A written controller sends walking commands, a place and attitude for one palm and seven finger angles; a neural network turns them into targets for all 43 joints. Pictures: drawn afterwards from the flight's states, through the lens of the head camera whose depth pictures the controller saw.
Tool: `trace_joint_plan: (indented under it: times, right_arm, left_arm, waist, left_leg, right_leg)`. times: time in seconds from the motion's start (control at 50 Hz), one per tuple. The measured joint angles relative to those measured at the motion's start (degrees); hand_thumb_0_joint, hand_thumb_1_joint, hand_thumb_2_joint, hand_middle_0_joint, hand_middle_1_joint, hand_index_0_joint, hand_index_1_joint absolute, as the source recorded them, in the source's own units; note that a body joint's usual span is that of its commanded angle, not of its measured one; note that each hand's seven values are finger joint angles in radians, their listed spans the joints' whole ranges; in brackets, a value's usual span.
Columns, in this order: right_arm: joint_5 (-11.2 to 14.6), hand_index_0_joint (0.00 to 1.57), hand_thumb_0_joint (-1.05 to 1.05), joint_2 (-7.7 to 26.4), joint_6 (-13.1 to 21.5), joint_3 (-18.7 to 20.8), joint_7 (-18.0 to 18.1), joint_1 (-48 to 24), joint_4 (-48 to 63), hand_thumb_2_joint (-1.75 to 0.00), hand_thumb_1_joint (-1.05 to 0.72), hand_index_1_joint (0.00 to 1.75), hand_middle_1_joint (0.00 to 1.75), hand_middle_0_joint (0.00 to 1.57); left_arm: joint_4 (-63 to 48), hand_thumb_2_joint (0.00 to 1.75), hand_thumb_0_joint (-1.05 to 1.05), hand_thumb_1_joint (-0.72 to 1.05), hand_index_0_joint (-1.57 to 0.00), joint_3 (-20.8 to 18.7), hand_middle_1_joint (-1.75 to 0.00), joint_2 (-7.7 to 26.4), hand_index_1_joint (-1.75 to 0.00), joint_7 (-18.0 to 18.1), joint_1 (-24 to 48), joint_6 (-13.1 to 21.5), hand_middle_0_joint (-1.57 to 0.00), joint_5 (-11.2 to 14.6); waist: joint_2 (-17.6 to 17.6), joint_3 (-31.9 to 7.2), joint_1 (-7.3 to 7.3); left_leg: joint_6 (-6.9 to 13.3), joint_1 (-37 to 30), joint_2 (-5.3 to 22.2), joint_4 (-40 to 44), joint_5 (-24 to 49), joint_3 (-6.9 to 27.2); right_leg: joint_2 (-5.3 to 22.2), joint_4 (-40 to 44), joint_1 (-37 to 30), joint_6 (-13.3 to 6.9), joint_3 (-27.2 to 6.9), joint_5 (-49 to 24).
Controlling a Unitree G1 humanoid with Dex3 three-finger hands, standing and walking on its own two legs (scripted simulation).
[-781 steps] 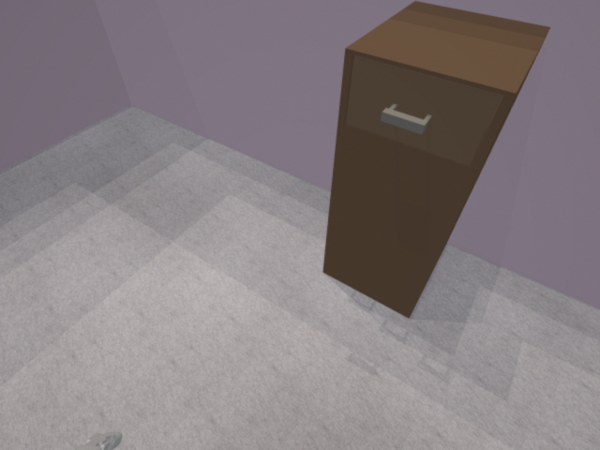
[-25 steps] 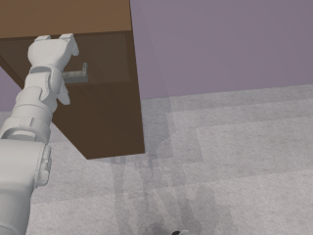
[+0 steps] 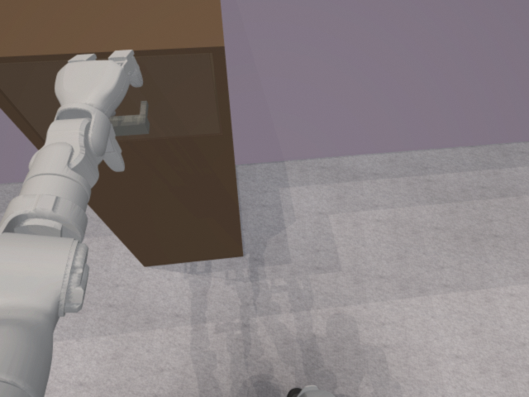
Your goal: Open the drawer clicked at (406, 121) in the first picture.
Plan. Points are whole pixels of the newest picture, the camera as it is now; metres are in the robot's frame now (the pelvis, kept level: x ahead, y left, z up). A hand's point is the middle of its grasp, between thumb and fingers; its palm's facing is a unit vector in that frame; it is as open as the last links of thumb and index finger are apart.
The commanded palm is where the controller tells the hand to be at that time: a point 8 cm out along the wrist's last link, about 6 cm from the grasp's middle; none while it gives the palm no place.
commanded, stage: re-aim the fingers above the handle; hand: left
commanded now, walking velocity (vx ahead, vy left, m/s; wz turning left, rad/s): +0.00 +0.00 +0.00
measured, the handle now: (117, 117) +0.57 +0.21 +0.05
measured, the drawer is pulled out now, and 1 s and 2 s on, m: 0.00 0.00 0.00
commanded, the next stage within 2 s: lower the fingers behind the handle in 0.06 s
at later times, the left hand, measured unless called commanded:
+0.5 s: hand (80, 140) +0.50 +0.25 +0.08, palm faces -0.13 +0.02 -0.99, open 13.9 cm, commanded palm +0.50 +0.23 +0.13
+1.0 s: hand (107, 133) +0.52 +0.22 +0.07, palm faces -0.07 +0.02 -1.00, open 13.7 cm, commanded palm +0.50 +0.22 +0.10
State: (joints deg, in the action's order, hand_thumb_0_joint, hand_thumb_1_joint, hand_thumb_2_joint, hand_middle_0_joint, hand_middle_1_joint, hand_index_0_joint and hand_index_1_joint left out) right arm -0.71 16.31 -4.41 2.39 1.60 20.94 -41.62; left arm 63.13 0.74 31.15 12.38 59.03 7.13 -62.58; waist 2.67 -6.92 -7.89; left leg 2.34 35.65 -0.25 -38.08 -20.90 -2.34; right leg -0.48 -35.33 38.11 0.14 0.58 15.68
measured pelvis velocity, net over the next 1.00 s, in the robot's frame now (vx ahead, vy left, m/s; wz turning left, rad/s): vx -0.01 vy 0.00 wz -0.01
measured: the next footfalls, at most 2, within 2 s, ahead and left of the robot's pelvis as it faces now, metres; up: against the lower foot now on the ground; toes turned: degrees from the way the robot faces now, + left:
none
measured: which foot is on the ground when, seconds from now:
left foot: down 0.00-1.00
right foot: down 0.00-1.00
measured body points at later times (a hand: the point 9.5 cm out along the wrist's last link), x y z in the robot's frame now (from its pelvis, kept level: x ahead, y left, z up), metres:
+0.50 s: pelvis -0.02 -0.01 +0.00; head +0.10 -0.01 +0.43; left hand +0.50 +0.25 +0.13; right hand -0.04 -0.29 -0.12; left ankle -0.04 +0.09 -0.72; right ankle +0.00 -0.12 -0.72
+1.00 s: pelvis -0.01 +0.00 -0.01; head +0.10 -0.01 +0.43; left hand +0.52 +0.21 +0.12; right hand -0.02 -0.26 -0.14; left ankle -0.04 +0.09 -0.72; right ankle +0.00 -0.12 -0.72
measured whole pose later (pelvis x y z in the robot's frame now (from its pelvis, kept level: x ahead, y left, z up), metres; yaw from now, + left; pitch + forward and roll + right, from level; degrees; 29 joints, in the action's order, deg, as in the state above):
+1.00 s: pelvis -0.01 +0.00 -0.01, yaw +0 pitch +20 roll -1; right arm -0.6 13.6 -4.6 0.8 0.9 21.3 -41.5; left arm 69.5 2.4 32.2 12.9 59.9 0.5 -62.8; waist 3.8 -7.3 -8.8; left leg 2.4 39.8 0.2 -41.3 -21.8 -2.5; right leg -0.9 -38.1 42.2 0.1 0.4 16.2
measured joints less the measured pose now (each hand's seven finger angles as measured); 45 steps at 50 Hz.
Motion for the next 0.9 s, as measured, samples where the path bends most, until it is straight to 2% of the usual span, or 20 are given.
trace_joint_plan:
  times: [0.06, 0.14, 0.22, 0.3, 0.38, 0.46, 0.54, 0.6, 0.72, 0.76, 0.9]
  right_arm:
    - [0.2, 0.2, 0.0, -0.2, -0.6, -0.7, -0.2, -0.8, 0.1, -0.9, -0.9, 0.3, 0.3, 0.2]
    - [0.8, 0.2, 0.0, -0.9, -1.1, -1.6, 0.0, -1.9, 0.6, -0.9, -0.9, 0.3, 0.3, 0.2]
    - [1.3, 0.2, 0.0, -1.4, -1.3, -2.4, 0.7, -2.4, 1.3, -0.9, -0.9, 0.3, 0.3, 0.2]
    - [1.7, 0.2, 0.0, -1.3, -1.0, -2.6, 1.4, -1.7, 1.9, -0.9, -0.9, 0.3, 0.3, 0.2]
    - [2.0, 0.2, 0.0, -0.9, -0.1, -2.2, 2.0, 0.0, 1.8, -0.9, -0.9, 0.3, 0.3, 0.2]
    - [1.6, 0.2, 0.0, -0.4, 0.9, -0.8, 2.3, 1.9, 0.9, -0.9, -0.9, 0.3, 0.3, 0.2]
    - [0.7, 0.2, 0.0, 0.1, 1.3, 0.6, 1.9, 3.5, -0.6, -0.9, -0.9, 0.3, 0.3, 0.2]
    - [0.2, 0.2, 0.0, 0.6, 1.3, 1.2, 1.2, 3.5, -1.6, -0.9, -0.9, 0.3, 0.3, 0.2]
    - [-0.5, 0.2, 0.0, 0.5, 1.2, 0.7, -0.4, 1.4, -1.2, -0.9, -0.9, 0.3, 0.3, 0.2]
    - [-0.6, 0.2, 0.0, 0.0, 1.0, 0.5, -0.7, 1.3, -0.7, -0.9, -0.9, 0.3, 0.3, 0.2]
    - [-0.2, 0.2, 0.0, -2.0, -0.1, -1.0, -1.3, 0.2, -0.5, -0.9, -0.9, 0.3, 0.3, 0.2]
  left_arm:
    - [1.5, 0.3, 0.0, -0.49, -0.37, -0.6, -1.25, -0.1, -1.26, 1.6, 0.4, -2.2, -0.4, -0.8]
    - [3.5, 0.3, 0.0, -0.49, -0.39, -0.5, -1.25, 0.4, -1.27, 1.6, 1.5, -5.0, -0.39, -1.7]
    - [5.1, 0.3, 0.0, -0.49, -0.39, -0.9, -1.23, 1.7, -1.25, -0.5, 2.6, -6.4, -0.36, -1.3]
    - [6.8, 0.3, 0.0, -0.49, -0.36, -1.6, -1.22, 4.4, -1.23, -2.8, 2.5, -7.4, -0.34, -0.5]
    - [7.5, 0.3, 0.0, -0.49, -0.34, 0.1, -1.21, 6.9, -1.21, -5.0, 1.7, -5.6, -0.32, -0.5]
    - [4.4, 0.3, 0.0, -0.49, -0.33, 1.9, -1.21, 7.3, -1.21, -7.1, 0.2, -1.0, -0.32, 0.4]
    - [0.0, 0.3, 0.0, -0.49, -0.3, 2.5, -1.21, 6.1, -1.2, -5.8, -0.8, 3.1, -0.32, 1.2]
    - [-0.1, 0.3, 0.0, -0.49, -0.3, 3.2, -1.21, 4.3, -1.2, -3.2, -0.2, 3.9, -0.32, 1.1]
    - [4.1, 0.3, 0.0, -0.49, -0.31, 1.8, -1.21, 1.7, -1.2, 2.3, 1.5, -1.1, -0.31, -0.6]
    - [3.9, 0.3, 0.0, -0.49, -0.33, 1.0, -1.22, 1.1, -1.23, 3.7, 1.1, -2.6, -0.34, -0.8]
    - [6.4, 0.3, 0.0, -0.49, -0.34, 1.9, -1.22, 0.1, -1.25, 2.7, 1.2, -7.5, -0.33, -1.0]
  waist:
    - [0.3, 0.0, -0.36]
    - [0.6, 0.4, -0.94]
    - [0.7, 1.1, -1.45]
    - [0.6, 1.4, -1.59]
    - [0.3, 1.8, -1.07]
    - [-0.5, 2.2, -0.08]
    - [-1.0, 1.5, 0.69]
    - [-1.0, 0.6, 0.51]
    - [-0.6, -0.3, -1.32]
    - [-0.1, -0.5, -1.16]
    - [1.1, -0.7, -0.96]
  left_leg:
    - [0.1, 0.1, 0.1, -0.1, 0.1, -0.5]
    - [0.0, -0.2, 0.3, 0.5, 0.6, -1.1]
    - [0.0, -0.9, 0.4, 1.3, 1.3, -1.6]
    - [-0.1, -1.2, 0.5, 1.7, 1.7, -2.0]
    - [-0.2, -0.5, 0.5, 1.3, 1.8, -1.5]
    - [-0.2, 1.0, 0.3, 0.4, 1.7, -0.3]
    - [-0.3, 2.7, 0.1, -1.2, 1.0, 0.9]
    - [-0.3, 4.0, -0.1, -2.7, 0.2, 1.5]
    - [-0.1, 6.2, 0.1, -4.4, -0.8, 1.1]
    - [0.0, 6.5, 0.1, -4.5, -1.0, 0.8]
    - [0.1, 5.2, 0.3, -3.9, -1.1, 0.1]
  right_leg:
    - [-0.2, -0.2, 0.3, 0.1, -0.5, -0.2]
    - [-0.3, 0.1, 0.4, 0.1, -1.1, -0.9]
    - [-0.5, 0.6, 0.0, 0.0, -1.6, -1.6]
    - [-0.6, 0.9, -0.1, 0.0, -2.0, -2.0]
    - [-0.6, 0.8, 0.3, -0.2, -1.4, -2.1]
    - [-0.3, 0.4, 1.1, -0.3, -0.3, -1.8]
    - [0.0, -0.7, 2.1, -0.4, 0.9, -1.0]
    - [0.2, -1.7, 3.0, -0.3, 1.5, -0.2]
    - [0.1, -3.1, 5.3, -0.1, 1.1, 0.5]
    - [0.0, -3.3, 5.7, 0.0, 0.8, 0.5]
    - [-0.3, -3.0, 4.8, 0.1, 0.1, 0.6]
